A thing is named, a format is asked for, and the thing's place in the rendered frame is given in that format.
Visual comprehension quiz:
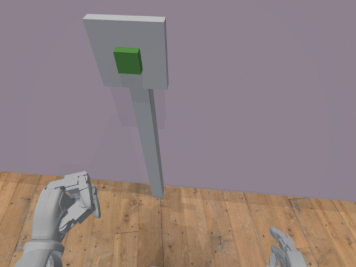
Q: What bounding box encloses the left robot hand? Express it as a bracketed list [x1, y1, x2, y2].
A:
[31, 171, 101, 243]

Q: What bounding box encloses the right robot hand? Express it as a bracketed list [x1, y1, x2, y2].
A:
[266, 226, 308, 267]

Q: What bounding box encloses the robot left forearm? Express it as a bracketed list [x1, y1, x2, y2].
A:
[14, 239, 65, 267]

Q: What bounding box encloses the panel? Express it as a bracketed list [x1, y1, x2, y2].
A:
[82, 14, 169, 198]

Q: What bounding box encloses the button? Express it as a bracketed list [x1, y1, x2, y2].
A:
[113, 47, 143, 75]

